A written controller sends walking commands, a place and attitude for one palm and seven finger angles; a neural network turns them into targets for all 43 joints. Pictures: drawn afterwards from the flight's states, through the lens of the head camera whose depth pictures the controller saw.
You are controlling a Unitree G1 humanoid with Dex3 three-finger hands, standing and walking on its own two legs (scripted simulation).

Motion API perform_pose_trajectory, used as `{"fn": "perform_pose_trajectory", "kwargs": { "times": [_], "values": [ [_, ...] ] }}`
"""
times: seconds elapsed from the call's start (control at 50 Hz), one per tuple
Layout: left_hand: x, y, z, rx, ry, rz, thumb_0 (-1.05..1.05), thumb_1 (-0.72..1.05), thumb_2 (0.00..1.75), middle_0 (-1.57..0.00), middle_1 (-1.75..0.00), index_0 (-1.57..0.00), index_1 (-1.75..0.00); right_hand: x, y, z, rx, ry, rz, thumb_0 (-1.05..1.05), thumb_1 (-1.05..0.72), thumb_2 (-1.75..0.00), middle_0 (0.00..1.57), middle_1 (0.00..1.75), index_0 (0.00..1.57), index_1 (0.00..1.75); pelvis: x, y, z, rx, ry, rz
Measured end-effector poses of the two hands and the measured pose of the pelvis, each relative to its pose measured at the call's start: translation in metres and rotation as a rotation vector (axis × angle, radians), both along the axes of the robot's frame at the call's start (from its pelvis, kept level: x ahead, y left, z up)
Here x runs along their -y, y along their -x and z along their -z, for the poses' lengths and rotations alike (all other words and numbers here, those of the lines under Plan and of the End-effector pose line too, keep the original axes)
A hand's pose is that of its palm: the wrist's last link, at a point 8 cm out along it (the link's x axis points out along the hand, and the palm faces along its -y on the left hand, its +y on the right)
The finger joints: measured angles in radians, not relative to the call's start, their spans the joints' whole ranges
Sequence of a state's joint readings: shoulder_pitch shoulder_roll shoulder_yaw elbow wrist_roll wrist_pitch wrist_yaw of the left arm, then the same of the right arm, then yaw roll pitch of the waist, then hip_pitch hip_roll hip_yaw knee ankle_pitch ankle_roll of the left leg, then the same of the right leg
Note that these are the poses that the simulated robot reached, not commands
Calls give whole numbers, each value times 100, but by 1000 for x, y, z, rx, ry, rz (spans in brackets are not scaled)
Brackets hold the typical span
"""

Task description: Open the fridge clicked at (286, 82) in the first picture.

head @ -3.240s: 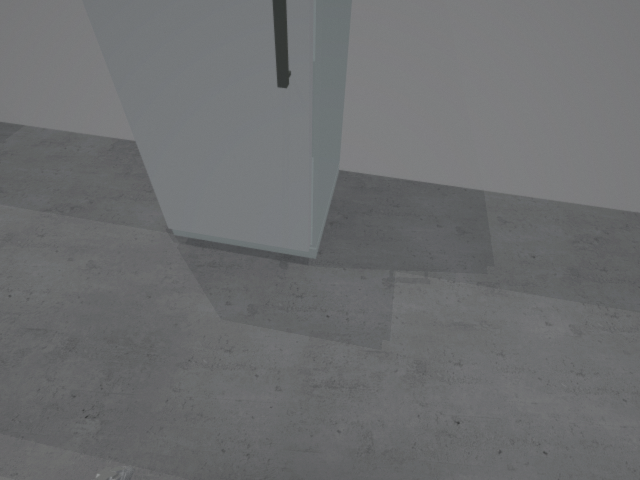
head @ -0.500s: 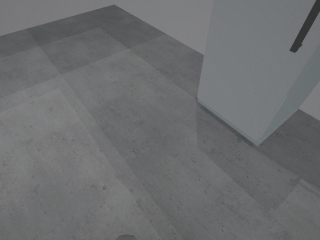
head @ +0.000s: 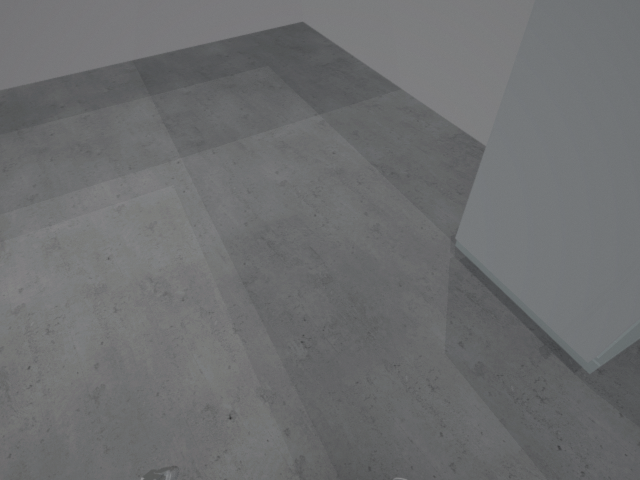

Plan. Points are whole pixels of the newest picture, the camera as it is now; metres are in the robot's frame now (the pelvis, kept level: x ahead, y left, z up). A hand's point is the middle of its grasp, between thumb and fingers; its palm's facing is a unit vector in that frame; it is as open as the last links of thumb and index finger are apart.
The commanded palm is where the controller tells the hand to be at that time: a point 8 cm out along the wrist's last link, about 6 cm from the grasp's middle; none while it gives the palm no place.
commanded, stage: walk to a spot facing it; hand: right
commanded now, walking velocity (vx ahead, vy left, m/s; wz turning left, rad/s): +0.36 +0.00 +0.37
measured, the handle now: out of the picture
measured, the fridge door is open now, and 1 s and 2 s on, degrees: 0 0 0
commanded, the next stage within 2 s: turn to face it in 0.58 s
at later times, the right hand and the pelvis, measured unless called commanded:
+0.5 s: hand (418, 360) +0.34 -0.15 -0.16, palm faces -0.27 +0.95 -0.13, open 7.4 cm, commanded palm none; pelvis +0.20 -0.01 +0.01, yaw +14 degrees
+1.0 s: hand (379, 286) +0.50 -0.09 -0.16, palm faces -0.20 +0.96 -0.18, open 7.3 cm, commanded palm none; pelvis +0.39 +0.06 +0.00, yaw +14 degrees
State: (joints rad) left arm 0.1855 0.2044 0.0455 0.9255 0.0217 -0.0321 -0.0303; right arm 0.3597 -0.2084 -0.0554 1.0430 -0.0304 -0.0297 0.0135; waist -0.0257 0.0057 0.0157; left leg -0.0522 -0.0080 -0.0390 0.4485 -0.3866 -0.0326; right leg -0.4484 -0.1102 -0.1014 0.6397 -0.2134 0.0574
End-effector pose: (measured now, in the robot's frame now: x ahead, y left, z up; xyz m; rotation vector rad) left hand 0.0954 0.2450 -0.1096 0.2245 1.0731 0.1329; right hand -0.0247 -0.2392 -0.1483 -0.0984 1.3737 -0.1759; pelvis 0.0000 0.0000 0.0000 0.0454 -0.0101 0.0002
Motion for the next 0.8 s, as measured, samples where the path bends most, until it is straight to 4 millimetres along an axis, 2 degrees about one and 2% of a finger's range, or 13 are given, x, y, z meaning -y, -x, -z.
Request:
{"fn": "perform_pose_trajectory", "kwargs": {
  "times": [0.04, 0.1, 0.16, 0.28, 0.36, 0.42, 0.5, 0.58, 0.62, 0.66, 0.7, 0.8],
  "values": [
    [12, -22, 2, 41, -17, -1, 1, 91, 90, -20, -30, -20, -30, 13, -10, 11, -40, -9, 0, 1, -91, -90, 20, 30, 20, 30, 12, -17, 8, 7, 5, -24],
    [28, -31, -1, 43, -15, -45, 0, 91, 90, -20, -30, -20, -30, 27, -39, 10, -65, -13, -37, 1, -91, -90, 20, 30, 20, 30, 22, -39, 3, 16, 8, -65],
    [41, -22, -4, -17, -1, -105, 0, 91, 90, -20, -30, -20, -30, 35, -85, 0, -27, -18, -75, 1, -91, -90, 20, 30, 20, 30, 29, -61, -7, 15, 9, -88],
    [42, 9, -6, -177, -10, -241, -1, 95, 90, -20, -30, -20, -30, 31, -185, -15, 79, -32, -143, 1, -91, -90, 19, 30, 19, 30, 36, -106, -19, -1, 19, -135],
    [51, 29, -2, -293, 20, -320, 0, 93, 90, -20, -30, -20, -30, 15, -250, -18, 115, -47, -207, 1, -91, -90, 19, 30, 19, 30, 32, -138, -19, -5, 28, -169],
    [59, 40, 1, -368, 55, -384, 0, 93, 90, -20, -30, -20, -30, -4, -301, -18, 134, -55, -271, 1, -91, -90, 19, 30, 19, 30, 24, -163, -16, -5, 33, -198],
    [69, 47, 7, -467, 113, -467, 0, 92, 90, -20, -30, -20, -30, -40, -375, -16, 170, -60, -369, 1, -91, -90, 19, 30, 19, 30, 7, -199, -9, -7, 38, -239],
    [70, 40, 19, -557, 176, -536, 1, 91, 90, -20, -30, -20, -30, -85, -451, -12, 243, -56, -457, 1, -91, -90, 19, 30, 19, 30, -20, -239, 5, -10, 35, -282],
    [61, 27, 28, -582, 206, -555, 1, 91, 90, -20, -30, -20, -30, -102, -481, -8, 301, -46, -471, 1, -91, -90, 19, 30, 20, 30, -37, -258, 14, -5, 48, -299],
    [45, 0, 33, -556, 204, -560, 1, 91, 90, -20, -30, -20, -30, -111, -497, -11, 319, -37, -467, 1, -91, -90, 20, 30, 20, 30, -47, -272, 14, 4, 46, -311],
    [21, -39, 35, -479, 182, -549, 1, 91, 90, -20, -30, -20, -30, -115, -503, -16, 301, -23, -462, 1, -91, -90, 20, 30, 20, 30, -55, -286, 8, 10, 44, -326],
    [-34, -154, 29, -222, 116, -500, 1, 91, 90, -20, -30, -19, -30, -113, -508, -28, 222, 23, -460, 0, -92, -90, 20, 30, 20, 30, -64, -320, -7, -1, 42, -348]
  ]
}}
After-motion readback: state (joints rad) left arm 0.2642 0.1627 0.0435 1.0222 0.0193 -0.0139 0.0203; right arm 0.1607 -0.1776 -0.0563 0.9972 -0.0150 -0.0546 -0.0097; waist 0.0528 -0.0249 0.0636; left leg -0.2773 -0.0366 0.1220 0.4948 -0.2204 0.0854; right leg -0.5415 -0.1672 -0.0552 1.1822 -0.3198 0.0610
